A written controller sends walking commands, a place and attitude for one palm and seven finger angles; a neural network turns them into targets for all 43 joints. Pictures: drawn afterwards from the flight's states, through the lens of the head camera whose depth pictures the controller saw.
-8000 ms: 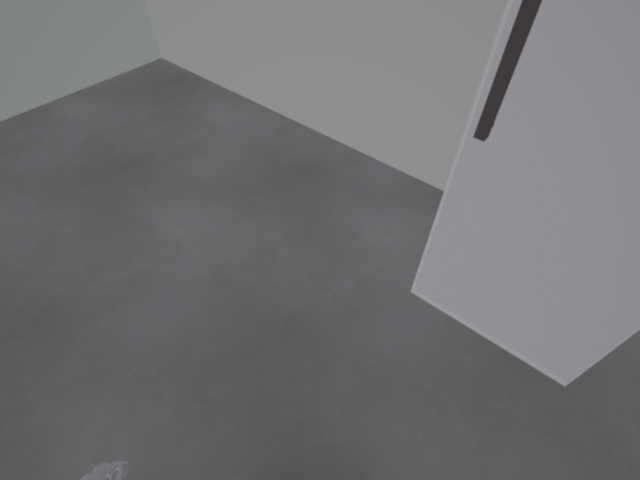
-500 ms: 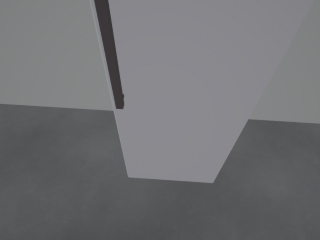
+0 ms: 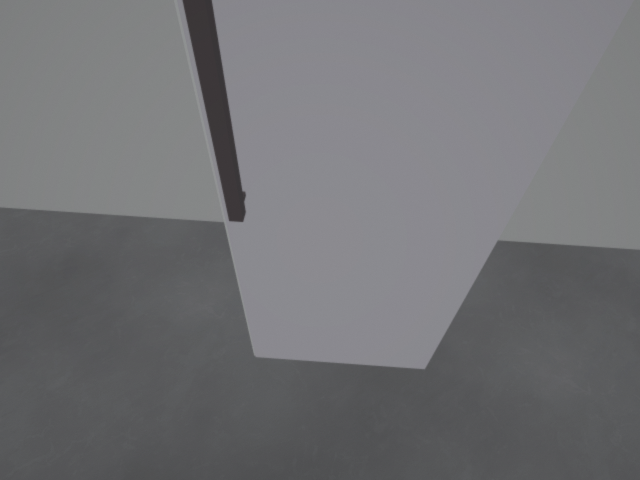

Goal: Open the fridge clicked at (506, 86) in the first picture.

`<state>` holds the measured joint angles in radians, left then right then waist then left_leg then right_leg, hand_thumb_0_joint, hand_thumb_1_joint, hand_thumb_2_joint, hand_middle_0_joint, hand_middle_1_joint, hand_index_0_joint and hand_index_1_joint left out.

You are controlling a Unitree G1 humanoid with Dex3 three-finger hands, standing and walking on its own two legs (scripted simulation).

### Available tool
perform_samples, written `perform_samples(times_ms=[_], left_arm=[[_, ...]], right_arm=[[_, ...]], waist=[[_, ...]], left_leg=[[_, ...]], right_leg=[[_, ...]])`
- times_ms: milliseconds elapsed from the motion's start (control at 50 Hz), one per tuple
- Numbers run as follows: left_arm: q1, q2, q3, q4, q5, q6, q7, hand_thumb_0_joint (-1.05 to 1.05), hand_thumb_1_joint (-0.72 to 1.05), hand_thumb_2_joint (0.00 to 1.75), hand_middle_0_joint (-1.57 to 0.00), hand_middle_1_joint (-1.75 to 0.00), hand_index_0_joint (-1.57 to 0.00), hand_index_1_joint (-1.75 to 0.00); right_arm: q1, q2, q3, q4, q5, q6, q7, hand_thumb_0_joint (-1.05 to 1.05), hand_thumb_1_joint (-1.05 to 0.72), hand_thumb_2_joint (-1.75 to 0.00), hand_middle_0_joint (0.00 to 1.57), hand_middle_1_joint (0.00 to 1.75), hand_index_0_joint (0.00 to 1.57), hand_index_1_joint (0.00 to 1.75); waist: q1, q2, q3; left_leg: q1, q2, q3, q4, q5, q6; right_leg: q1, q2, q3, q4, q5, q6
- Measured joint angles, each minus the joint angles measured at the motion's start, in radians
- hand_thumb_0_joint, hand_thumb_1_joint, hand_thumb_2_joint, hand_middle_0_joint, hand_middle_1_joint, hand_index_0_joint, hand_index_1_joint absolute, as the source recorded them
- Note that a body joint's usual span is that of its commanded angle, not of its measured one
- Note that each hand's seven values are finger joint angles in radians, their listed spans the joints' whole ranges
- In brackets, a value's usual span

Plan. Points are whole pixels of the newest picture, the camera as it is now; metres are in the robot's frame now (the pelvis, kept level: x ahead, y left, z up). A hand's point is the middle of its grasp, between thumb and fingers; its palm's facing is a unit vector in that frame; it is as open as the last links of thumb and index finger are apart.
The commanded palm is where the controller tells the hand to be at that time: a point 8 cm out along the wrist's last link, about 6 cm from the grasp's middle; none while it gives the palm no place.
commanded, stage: shuffle to correct the standing spot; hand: left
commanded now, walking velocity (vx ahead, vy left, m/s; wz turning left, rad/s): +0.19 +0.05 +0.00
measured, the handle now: (222, 110) +0.54 +0.18 +0.19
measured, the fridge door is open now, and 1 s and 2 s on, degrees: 0 0 0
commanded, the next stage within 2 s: come to a stop and stand still in 0.18 s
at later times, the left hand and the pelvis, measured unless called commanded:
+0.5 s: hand out of the picture +0.07 +0.19 -0.19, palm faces +0.04 -0.98 -0.18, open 7.3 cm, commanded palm none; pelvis +0.07 +0.02 -0.01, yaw +1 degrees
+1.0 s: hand out of the picture +0.10 +0.20 -0.18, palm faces +0.03 -0.97 -0.23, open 7.3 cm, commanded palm none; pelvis +0.04 +0.02 -0.01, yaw +0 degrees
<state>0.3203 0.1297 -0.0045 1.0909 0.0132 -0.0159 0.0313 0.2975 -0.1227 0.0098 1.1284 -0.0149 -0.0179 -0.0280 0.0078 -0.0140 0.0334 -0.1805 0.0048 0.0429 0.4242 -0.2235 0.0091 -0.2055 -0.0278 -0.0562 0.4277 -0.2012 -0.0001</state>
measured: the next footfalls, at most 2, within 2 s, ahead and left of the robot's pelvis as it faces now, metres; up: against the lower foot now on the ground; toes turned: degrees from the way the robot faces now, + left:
right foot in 0.52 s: +0.15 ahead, -0.10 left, +0.00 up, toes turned -1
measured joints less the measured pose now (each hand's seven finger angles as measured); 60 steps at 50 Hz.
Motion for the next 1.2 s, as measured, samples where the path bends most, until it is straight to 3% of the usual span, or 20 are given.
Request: perform_samples(times_ms=[220,280,340,400,460,520,680,800,860,900,960,1060,1200], left_arm=[[0.071,-0.008,0.032,-0.015,0.006,0.008,-0.011,0.00,0.91,0.90,-0.20,-0.30,-0.20,-0.29],[0.096,-0.003,0.042,-0.006,0.008,0.014,-0.014,0.00,0.91,0.90,-0.20,-0.30,-0.20,-0.29],[0.100,-0.002,0.039,0.009,0.012,0.025,-0.017,0.00,0.91,0.90,-0.20,-0.30,-0.20,-0.29],[0.056,0.002,0.036,0.010,0.007,0.025,-0.014,0.00,0.91,0.90,-0.20,-0.30,-0.20,-0.29],[-0.011,0.006,0.034,-0.010,0.003,0.021,-0.007,0.01,0.92,0.90,-0.20,-0.30,-0.20,-0.29],[-0.051,0.037,0.041,-0.027,0.001,0.015,0.001,0.02,0.94,0.90,-0.20,-0.30,-0.20,-0.29],[-0.126,0.043,0.042,-0.068,-0.003,0.019,0.009,0.01,0.93,0.90,-0.20,-0.30,-0.20,-0.29],[-0.150,0.020,0.037,-0.082,-0.001,0.031,0.016,0.00,0.93,0.90,-0.20,-0.30,-0.20,-0.29],[-0.133,0.024,0.025,-0.093,0.001,0.013,0.019,0.00,0.93,0.90,-0.20,-0.30,-0.20,-0.29],[-0.122,0.032,0.019,-0.091,0.001,0.021,0.016,0.00,0.92,0.90,-0.21,-0.30,-0.20,-0.29],[-0.109,0.043,0.011,-0.085,0.002,0.040,0.005,0.00,0.92,0.90,-0.21,-0.30,-0.20,-0.29],[-0.066,0.067,0.008,-0.094,0.007,0.037,-0.010,0.00,0.92,0.90,-0.21,-0.30,-0.20,-0.29],[-0.012,0.095,0.015,-0.072,0.005,0.029,-0.018,0.00,0.91,0.90,-0.20,-0.30,-0.20,-0.29]], right_arm=[[0.063,0.000,-0.010,-0.013,-0.013,0.020,0.012,0.00,-0.91,-0.90,0.20,0.30,0.20,0.30],[0.079,0.008,-0.012,-0.017,-0.012,0.007,0.012,0.00,-0.91,-0.90,0.20,0.30,0.20,0.30],[0.097,0.014,-0.009,-0.028,-0.013,-0.022,-0.001,0.00,-0.91,-0.90,0.20,0.30,0.20,0.30],[0.111,0.031,0.005,-0.023,-0.014,-0.037,-0.018,0.00,-0.91,-0.90,0.20,0.30,0.20,0.30],[0.118,0.050,0.016,-0.002,-0.009,-0.030,-0.025,0.00,-0.91,-0.90,0.20,0.30,0.20,0.30],[0.117,0.069,0.011,0.010,0.000,-0.014,-0.026,0.00,-0.91,-0.90,0.20,0.30,0.20,0.30],[0.015,0.041,-0.035,-0.023,0.008,0.014,-0.021,0.00,-0.91,-0.90,0.20,0.30,0.20,0.30],[-0.053,-0.008,-0.045,-0.051,0.001,0.021,-0.022,0.01,-0.93,-0.90,0.20,0.30,0.20,0.30],[-0.068,-0.043,-0.049,-0.112,0.012,0.024,-0.011,0.01,-0.93,-0.90,0.20,0.30,0.20,0.30],[-0.071,-0.056,-0.054,-0.143,0.009,0.021,-0.010,0.01,-0.93,-0.90,0.20,0.30,0.20,0.30],[-0.071,-0.075,-0.049,-0.173,-0.003,0.017,-0.004,0.01,-0.92,-0.90,0.20,0.30,0.20,0.30],[-0.069,-0.096,-0.034,-0.194,-0.008,0.020,0.013,0.01,-0.92,-0.90,0.20,0.30,0.20,0.30],[-0.028,-0.120,-0.025,-0.172,-0.011,0.022,0.020,0.00,-0.91,-0.90,0.20,0.30,0.20,0.30]], waist=[[0.012,0.001,-0.036],[0.015,-0.030,-0.037],[0.004,-0.038,-0.032],[-0.019,-0.031,-0.006],[-0.025,-0.020,0.025],[-0.021,-0.027,0.048],[-0.028,0.004,0.061],[-0.008,0.004,0.046],[-0.021,0.010,0.030],[-0.028,-0.002,0.013],[-0.012,0.001,-0.007],[0.004,0.016,-0.024],[0.002,0.034,-0.034]], left_leg=[[-0.050,0.017,-0.009,0.148,-0.107,0.012],[-0.028,-0.001,0.010,0.148,-0.135,0.021],[0.008,-0.014,0.033,0.116,-0.143,0.039],[0.053,-0.021,0.030,0.049,-0.117,0.044],[0.085,-0.028,0.013,0.004,-0.099,0.039],[0.088,-0.041,0.009,0.035,-0.127,0.028],[0.035,-0.028,0.005,0.121,-0.174,0.015],[0.036,-0.024,0.017,0.124,-0.165,0.014],[-0.007,-0.016,0.011,0.195,-0.172,-0.003],[0.010,-0.026,0.019,0.166,-0.169,0.008],[0.029,-0.030,0.033,0.149,-0.145,0.023],[0.042,-0.025,0.043,0.103,-0.106,0.021],[0.033,-0.023,0.025,0.062,-0.066,0.016]], right_leg=[[-0.015,0.009,-0.014,0.083,-0.084,-0.004],[-0.017,-0.010,0.004,0.121,-0.122,-0.006],[-0.081,-0.018,0.005,0.301,-0.231,-0.031],[-0.149,-0.016,-0.008,0.415,-0.262,-0.026],[-0.142,-0.020,-0.016,0.268,-0.160,-0.013],[-0.098,-0.029,-0.007,0.105,0.039,-0.008],[-0.141,-0.022,-0.012,0.173,-0.049,-0.008],[-0.141,-0.015,-0.002,0.167,-0.032,-0.006],[-0.149,-0.015,-0.009,0.178,-0.022,-0.013],[-0.151,-0.029,-0.007,0.200,-0.031,-0.009],[-0.132,-0.029,0.006,0.174,-0.008,-0.004],[-0.113,-0.018,0.013,0.110,0.042,-0.009],[-0.109,-0.006,0.014,0.061,0.056,-0.019]])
